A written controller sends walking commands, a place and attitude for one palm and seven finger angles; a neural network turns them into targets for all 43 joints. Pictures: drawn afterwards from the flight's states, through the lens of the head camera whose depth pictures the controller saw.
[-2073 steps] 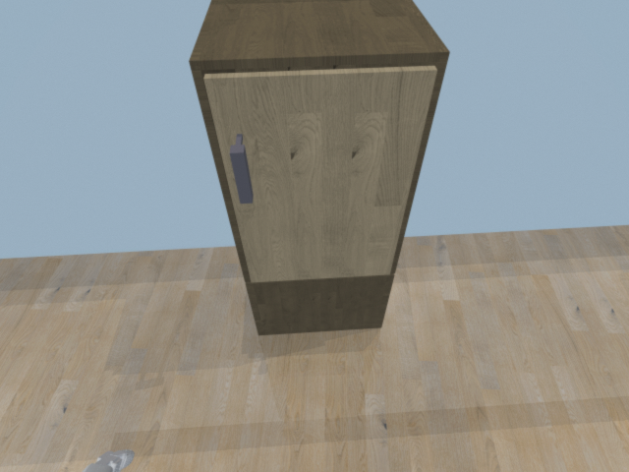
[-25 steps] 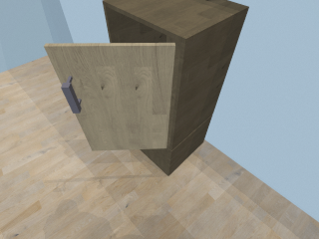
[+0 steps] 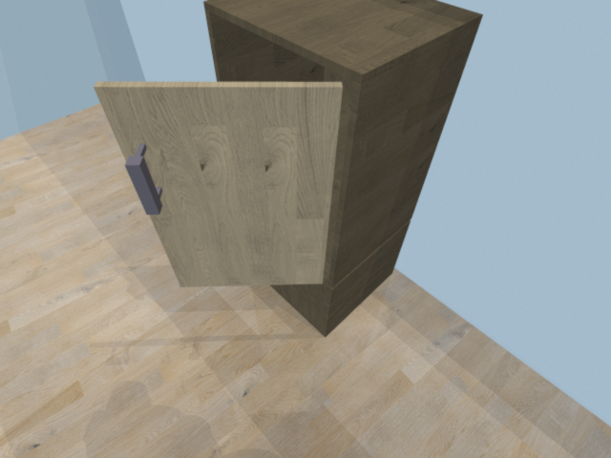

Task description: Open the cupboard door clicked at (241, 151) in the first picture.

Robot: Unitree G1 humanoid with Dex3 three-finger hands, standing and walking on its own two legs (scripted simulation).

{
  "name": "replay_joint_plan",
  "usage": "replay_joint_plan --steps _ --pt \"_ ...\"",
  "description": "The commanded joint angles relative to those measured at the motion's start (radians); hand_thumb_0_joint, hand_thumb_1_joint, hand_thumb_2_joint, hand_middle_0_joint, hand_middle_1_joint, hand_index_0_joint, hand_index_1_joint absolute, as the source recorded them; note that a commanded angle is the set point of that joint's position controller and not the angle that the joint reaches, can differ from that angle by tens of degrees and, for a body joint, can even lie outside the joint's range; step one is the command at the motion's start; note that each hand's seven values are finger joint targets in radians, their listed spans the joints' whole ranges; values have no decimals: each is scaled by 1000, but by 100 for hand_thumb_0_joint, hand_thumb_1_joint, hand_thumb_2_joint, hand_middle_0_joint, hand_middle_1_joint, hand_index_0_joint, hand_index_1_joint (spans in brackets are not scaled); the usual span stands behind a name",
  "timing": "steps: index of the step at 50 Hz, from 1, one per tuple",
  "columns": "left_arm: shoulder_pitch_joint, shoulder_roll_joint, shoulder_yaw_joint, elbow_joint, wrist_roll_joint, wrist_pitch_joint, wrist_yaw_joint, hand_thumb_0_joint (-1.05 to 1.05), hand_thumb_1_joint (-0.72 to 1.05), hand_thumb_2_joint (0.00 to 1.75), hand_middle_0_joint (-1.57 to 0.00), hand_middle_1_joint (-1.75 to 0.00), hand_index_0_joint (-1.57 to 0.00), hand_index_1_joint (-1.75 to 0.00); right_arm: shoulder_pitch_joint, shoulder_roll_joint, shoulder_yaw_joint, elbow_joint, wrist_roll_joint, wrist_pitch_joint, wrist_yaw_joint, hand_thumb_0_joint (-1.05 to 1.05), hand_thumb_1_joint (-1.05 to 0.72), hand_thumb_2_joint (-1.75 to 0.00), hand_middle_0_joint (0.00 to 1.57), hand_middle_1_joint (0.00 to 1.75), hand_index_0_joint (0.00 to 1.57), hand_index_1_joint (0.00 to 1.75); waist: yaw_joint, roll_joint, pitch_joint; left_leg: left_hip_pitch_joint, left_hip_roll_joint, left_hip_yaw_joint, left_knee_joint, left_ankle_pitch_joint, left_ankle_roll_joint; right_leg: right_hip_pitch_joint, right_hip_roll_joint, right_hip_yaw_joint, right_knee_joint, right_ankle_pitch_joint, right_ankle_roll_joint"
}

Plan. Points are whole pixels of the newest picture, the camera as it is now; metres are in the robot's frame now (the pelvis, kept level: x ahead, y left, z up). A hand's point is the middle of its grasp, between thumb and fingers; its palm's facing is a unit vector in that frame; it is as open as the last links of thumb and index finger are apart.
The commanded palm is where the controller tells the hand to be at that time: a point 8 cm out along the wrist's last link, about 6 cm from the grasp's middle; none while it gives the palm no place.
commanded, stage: shuffle to correct the standing spot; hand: left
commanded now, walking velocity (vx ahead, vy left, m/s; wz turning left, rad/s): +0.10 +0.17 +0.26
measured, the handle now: (147, 179) +0.57 +0.34 +0.01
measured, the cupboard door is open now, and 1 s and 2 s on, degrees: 48 48 48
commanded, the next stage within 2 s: come to a stop and stand still in 0.32 s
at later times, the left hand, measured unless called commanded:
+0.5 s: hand out of the picture +0.02 +0.26 -0.18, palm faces +0.12 -0.97 -0.20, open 7.4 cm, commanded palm none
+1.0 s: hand out of the picture +0.10 +0.23 -0.18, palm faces +0.10 -0.97 -0.23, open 7.3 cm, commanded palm none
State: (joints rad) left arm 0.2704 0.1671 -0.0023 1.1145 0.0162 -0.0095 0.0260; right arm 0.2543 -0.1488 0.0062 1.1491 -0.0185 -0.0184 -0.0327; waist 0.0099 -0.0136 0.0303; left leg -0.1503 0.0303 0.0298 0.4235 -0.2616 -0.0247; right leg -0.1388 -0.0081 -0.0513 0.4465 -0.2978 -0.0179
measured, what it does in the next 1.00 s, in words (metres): steps on the spot: right foot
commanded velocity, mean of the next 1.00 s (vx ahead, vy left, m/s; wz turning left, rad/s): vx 0.00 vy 0.04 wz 0.05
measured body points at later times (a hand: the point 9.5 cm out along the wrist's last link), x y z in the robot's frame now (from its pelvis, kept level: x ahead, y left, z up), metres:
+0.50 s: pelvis +0.03 +0.07 +0.00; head +0.05 +0.08 +0.45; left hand +0.01 +0.31 -0.16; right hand +0.06 -0.16 -0.15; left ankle +0.02 +0.14 -0.74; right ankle +0.01 -0.05 -0.67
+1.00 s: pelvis +0.05 +0.04 -0.01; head +0.08 +0.04 +0.44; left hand +0.10 +0.28 -0.16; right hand +0.08 -0.17 -0.17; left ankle +0.02 +0.14 -0.74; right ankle +0.09 -0.04 -0.74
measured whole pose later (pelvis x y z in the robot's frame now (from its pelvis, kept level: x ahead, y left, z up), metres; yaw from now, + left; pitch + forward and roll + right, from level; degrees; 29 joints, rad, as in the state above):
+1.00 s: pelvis +0.05 +0.04 -0.01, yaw +5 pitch -1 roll +2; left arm 0.18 0.16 0.02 1.01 0.02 0.02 0.04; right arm 0.26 -0.13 -0.03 1.08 -0.02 0.01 -0.03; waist -0.01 -0.02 0.06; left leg -0.18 -0.02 0.11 0.49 -0.30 0.02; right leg -0.31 -0.01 -0.06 0.56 -0.24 -0.05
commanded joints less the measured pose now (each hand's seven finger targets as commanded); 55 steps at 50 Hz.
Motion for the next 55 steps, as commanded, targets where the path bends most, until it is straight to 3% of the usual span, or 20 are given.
replay_joint_plan --steps 1,4,6,8,11,14,15,16,17,19,22,27,29,33,35,37,39,43,48,55 --pt "68 106 29 -27 -2 -15 9 0 90 90 -20 -30 -20 -30 64 -100 -13 -34 3 -8 -5 0 -90 -90 20 30 20 30 3 21 12 -32 62 -39 -25 180 44 -15 -112 82 -59 210 -21" --pt "95 144 53 -35 2 -4 10 0 90 90 -20 -30 -20 -30 47 -100 -20 -65 0 8 2 0 -90 -90 20 30 20 30 23 -42 41 -156 18 -1 68 36 36 18 -178 144 -79 72 -56" --pt "119 178 73 -41 4 1 11 0 90 90 -20 -30 -20 -30 22 -91 -27 -93 -3 19 7 0 -90 -90 20 30 20 30 41 -132 68 -250 -4 40 205 -105 26 24 -289 247 -152 17 -115" --pt "142 185 86 -54 12 1 16 0 90 90 -20 -30 -20 -30 -26 -98 -34 -131 -3 25 12 0 -90 -90 20 30 20 30 62 -166 117 -360 14 15 361 -231 25 24 -375 317 -185 82 -179" --pt "102 188 97 -79 20 -10 15 0 90 90 -20 -30 -20 -30 -33 -88 -39 -164 5 20 26 0 -90 -90 20 30 20 30 38 -145 104 -347 45 -9 353 -237 26 12 -392 236 -132 243 -186" --pt "22 169 93 -104 14 -1 9 0 90 90 -20 -30 -20 -30 159 -71 -37 -107 3 4 27 0 -90 -90 20 30 20 30 -53 -62 16 36 -11 63 34 8 31 -176 -252 47 74 130 -86" --pt "15 119 83 -124 8 9 2 0 90 90 -20 -30 -20 -30 238 -147 -52 -87 -8 -2 20 0 -90 -90 20 30 20 30 -78 172 2 110 106 -127 -65 -7 87 -297 -124 -61 303 -70 -28" --pt "-6 70 73 -156 8 15 -3 0 90 90 -20 -30 -20 -30 294 -229 -73 -85 -14 2 13 0 -90 -90 20 30 20 30 -90 382 -4 112 287 -394 -197 -24 185 -456 -11 -102 564 -377 9" --pt "-34 75 69 -173 16 17 -3 0 90 90 -20 -30 -20 -30 282 -230 -72 -100 -9 12 11 0 -90 -90 20 30 20 30 -90 286 22 52 327 -415 -223 -110 247 -493 -44 -13 680 -366 -17" --pt "-39 67 71 -149 18 13 -11 0 90 90 -20 -30 -20 -30 155 -162 -52 -143 -11 2 10 0 -90 -90 20 30 20 30 -47 170 60 -79 282 -370 -249 -245 251 -478 -93 19 759 -227 -30" --pt "46 34 57 -106 21 12 -20 0 90 90 -20 -30 -20 -30 81 -114 -36 -162 -9 -20 5 0 -90 -90 20 30 20 30 11 64 71 -131 213 -220 -253 -31 224 -406 -103 4 701 -77 -6" --pt "34 3 33 -99 6 8 0 0 90 90 -20 -30 -20 -30 142 -96 -26 -119 -8 -41 -13 0 -90 -90 20 30 20 30 -3 24 -28 48 216 -112 -128 649 224 -296 -77 19 387 -69 29" --pt "18 7 29 -104 1 6 8 0 90 90 -20 -30 -20 -30 143 -115 -32 -105 -7 -36 -15 0 -90 -90 20 30 20 30 -15 51 -49 84 224 -102 -86 736 211 -235 -63 13 260 -63 30" --pt "43 50 40 -90 3 1 17 0 90 90 -20 -30 -20 -30 114 -94 -39 -89 3 -22 -17 0 -90 -90 20 30 20 30 9 70 -3 13 183 -84 -21 627 135 -94 -66 28 9 158 23" --pt "64 98 44 -87 3 -7 22 0 90 90 -20 -30 -20 -30 119 -61 -41 -97 12 -17 -13 0 -90 -90 20 30 20 30 2 -27 -24 -87 92 -39 25 361 68 -2 -155 152 36 553 -18" --pt "33 110 41 -97 1 -5 21 0 90 90 -20 -30 -20 -30 137 -43 -43 -88 11 1 -10 0 -90 -90 20 30 20 30 -19 -68 -20 -97 51 -19 19 195 43 -27 -212 167 77 655 -76" --pt "16 104 41 -109 -2 0 22 0 90 90 -20 -30 -20 -30 140 -48 -45 -82 10 10 -9 0 -90 -90 20 30 20 30 -22 -121 -54 -45 49 -8 35 166 40 -62 -204 165 56 568 -86" --pt "-20 98 46 -135 -2 12 23 0 90 90 -20 -30 -20 -30 103 -58 -46 -87 2 10 -8 0 -90 -90 20 30 20 30 -9 14 -40 -38 88 -35 1 269 57 -91 -145 131 67 380 -50" --pt "-30 97 44 -137 1 13 20 0 90 90 -20 -30 -20 -30 91 -54 -45 -100 1 18 -3 0 -90 -90 20 30 20 30 -13 -17 -25 -58 68 -26 -5 80 51 -118 -157 172 -10 229 -60" --pt "-25 90 33 -117 -1 4 12 0 90 90 -20 -30 -20 -30 83 -57 -34 -89 1 11 3 0 -90 -90 20 30 20 30 -11 12 10 -68 77 -42 -79 -5 54 -124 -120 159 -91 60 -37"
